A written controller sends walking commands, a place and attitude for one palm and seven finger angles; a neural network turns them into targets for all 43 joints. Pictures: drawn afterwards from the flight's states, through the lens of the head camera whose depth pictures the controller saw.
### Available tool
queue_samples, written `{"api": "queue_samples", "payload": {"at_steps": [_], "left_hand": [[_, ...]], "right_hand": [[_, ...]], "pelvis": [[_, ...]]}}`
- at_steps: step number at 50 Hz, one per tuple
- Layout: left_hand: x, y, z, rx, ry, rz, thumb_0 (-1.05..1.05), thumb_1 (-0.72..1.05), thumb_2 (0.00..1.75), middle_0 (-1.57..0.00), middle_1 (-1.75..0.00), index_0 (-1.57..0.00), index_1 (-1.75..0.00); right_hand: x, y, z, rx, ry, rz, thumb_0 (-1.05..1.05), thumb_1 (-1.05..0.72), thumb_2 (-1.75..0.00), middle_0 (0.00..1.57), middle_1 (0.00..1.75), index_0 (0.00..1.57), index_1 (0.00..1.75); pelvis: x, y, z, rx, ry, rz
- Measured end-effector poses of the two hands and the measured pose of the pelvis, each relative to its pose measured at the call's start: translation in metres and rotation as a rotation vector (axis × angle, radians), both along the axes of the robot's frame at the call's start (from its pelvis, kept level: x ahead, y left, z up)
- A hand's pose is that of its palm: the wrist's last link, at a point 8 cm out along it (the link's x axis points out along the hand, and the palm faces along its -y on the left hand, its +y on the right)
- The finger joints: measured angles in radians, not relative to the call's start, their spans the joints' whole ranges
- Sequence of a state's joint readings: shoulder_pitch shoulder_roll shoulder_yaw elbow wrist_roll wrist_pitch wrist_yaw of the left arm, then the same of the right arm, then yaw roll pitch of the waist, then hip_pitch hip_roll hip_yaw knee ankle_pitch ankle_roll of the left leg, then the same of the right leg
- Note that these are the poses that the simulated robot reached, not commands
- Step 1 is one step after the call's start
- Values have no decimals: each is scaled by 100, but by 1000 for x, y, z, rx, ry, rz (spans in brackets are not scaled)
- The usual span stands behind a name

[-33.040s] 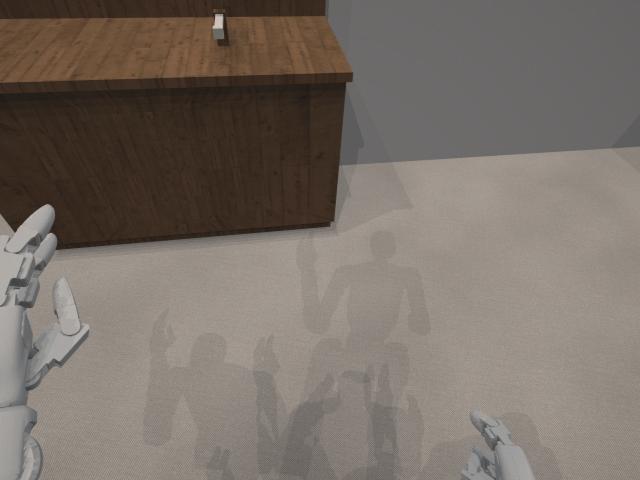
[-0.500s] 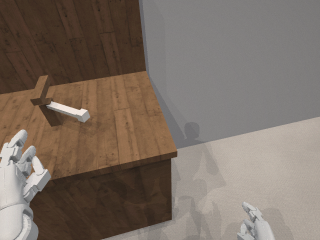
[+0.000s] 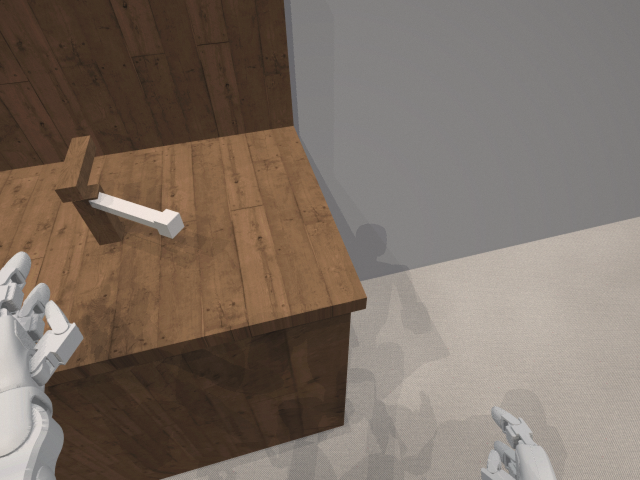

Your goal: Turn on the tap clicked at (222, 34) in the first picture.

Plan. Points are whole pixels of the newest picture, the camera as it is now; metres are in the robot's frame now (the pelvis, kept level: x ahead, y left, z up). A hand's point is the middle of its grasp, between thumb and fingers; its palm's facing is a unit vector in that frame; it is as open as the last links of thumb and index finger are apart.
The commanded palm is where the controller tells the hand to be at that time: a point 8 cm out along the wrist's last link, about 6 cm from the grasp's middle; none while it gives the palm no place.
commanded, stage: reach beside the lever's end, fingers flat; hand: left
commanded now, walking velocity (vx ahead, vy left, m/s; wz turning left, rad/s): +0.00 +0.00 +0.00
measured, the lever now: (169, 223) +0.42 +0.27 +0.09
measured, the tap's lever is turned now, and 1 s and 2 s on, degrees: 51 51 51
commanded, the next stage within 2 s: push the lever round in 1.46 s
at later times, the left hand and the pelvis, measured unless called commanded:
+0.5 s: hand (60, 311) +0.26 +0.34 +0.10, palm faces +0.59 -0.80 -0.10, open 7.7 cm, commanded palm +0.22 +0.37 +0.10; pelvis -0.01 +0.02 +0.00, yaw +0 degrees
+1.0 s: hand (67, 277) +0.32 +0.37 +0.09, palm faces +0.60 -0.79 -0.12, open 7.8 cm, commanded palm +0.27 +0.40 +0.08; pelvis -0.01 +0.01 -0.01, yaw +0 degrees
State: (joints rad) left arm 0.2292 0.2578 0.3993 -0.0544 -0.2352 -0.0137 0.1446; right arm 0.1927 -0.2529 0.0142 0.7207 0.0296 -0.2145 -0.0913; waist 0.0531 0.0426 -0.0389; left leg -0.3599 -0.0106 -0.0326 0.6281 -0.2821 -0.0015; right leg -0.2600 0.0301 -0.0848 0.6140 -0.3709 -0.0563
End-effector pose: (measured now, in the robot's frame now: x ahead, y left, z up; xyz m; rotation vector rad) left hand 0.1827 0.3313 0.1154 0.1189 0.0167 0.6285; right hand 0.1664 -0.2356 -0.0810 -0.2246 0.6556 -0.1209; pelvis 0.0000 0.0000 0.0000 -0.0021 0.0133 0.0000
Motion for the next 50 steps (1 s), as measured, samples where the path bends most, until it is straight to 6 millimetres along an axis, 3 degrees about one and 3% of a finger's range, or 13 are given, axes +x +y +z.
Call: {"api": "queue_samples", "payload": {"at_steps": [10, 21, 38, 50], "left_hand": [[18, 17, -3, 1, -14, -17, 1, 89, 90, -18, -24, -18, -24], [24, 36, -10, -3, -20, 4, 2, 90, 90, -17, -21, -17, -21], [49, 58, -17, -13, -3, 14, 1, 90, 90, -16, -17, -15, -17], [86, 70, -23, -2, 4, 20, 2, 90, 90, -15, -15, -15, -15]], "right_hand": [[-4, 16, -1, 7, 18, 2, 2, -90, -89, 20, 30, 21, 30], [-18, 19, -6, -14, 63, 0, 1, -90, -89, 20, 30, 21, 30], [-48, 6, -16, -37, 141, -46, 1, -90, -89, 20, 30, 21, 30], [-71, -10, -27, -64, 243, -83, 1, -90, -89, 20, 30, 21, 30]], "pelvis": [[-1, 11, 0, -6, 16, -5], [-7, 20, -3, -15, 22, 2], [-14, 18, -6, -21, 51, 1], [-12, 13, -11, -26, 101, -4]]}}
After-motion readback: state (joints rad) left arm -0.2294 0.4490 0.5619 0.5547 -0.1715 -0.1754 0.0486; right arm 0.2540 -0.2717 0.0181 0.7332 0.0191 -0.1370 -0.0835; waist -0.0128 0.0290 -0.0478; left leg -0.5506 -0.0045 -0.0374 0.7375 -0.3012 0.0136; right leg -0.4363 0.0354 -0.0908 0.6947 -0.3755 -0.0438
